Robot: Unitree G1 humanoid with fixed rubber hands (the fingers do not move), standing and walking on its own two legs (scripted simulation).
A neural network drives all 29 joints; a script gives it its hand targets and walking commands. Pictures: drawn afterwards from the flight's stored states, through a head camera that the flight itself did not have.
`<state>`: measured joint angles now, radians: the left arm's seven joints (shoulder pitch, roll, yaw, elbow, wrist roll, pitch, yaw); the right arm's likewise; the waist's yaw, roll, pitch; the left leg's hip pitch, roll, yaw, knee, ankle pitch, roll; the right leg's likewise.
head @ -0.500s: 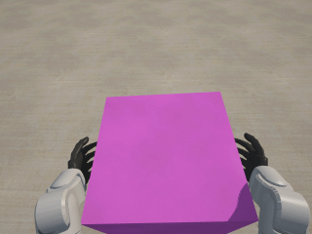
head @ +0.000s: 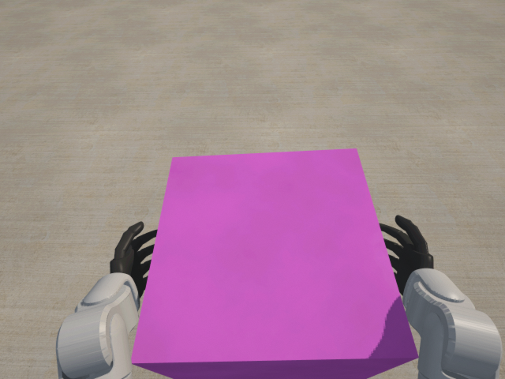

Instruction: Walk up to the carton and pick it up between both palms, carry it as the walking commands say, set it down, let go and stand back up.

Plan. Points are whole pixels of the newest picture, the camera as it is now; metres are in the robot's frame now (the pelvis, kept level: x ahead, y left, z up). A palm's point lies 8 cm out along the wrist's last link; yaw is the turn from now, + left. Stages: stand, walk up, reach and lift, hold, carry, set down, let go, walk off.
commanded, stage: carry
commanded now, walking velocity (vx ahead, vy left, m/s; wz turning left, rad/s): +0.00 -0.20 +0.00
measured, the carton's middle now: (268, 274) +0.28 +0.00 +0.00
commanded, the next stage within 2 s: none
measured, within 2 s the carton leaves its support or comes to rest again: neither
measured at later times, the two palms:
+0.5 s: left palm (129, 279) +0.23 +0.20 +0.09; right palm (415, 274) +0.23 -0.19 +0.10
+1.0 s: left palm (131, 282) +0.22 +0.19 +0.10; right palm (424, 278) +0.22 -0.19 +0.10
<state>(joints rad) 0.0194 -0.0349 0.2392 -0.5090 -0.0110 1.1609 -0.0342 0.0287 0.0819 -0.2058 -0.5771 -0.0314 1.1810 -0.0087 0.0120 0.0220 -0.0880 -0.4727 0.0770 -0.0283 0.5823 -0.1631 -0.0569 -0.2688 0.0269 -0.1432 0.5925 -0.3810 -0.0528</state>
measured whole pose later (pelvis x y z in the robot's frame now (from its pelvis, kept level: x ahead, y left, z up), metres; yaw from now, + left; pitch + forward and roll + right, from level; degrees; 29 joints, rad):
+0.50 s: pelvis +0.00 +0.00 +0.00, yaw +0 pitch +3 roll -1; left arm 0.02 -0.04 0.24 -0.51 -0.01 1.16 -0.03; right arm 0.03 0.08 -0.21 -0.58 -0.03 1.18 -0.01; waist 0.01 0.02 -0.09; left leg -0.47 0.08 -0.03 0.58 -0.16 -0.06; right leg -0.27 0.03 -0.14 0.59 -0.38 -0.06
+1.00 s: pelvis -0.01 -0.01 +0.00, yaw +0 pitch +2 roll +0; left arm 0.02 -0.04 0.24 -0.51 -0.01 1.16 -0.03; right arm 0.03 0.08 -0.21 -0.58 -0.03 1.18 -0.01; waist 0.01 0.01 -0.09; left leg -0.44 0.08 -0.02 0.54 -0.13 -0.06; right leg -0.26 0.02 -0.14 0.59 -0.37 -0.06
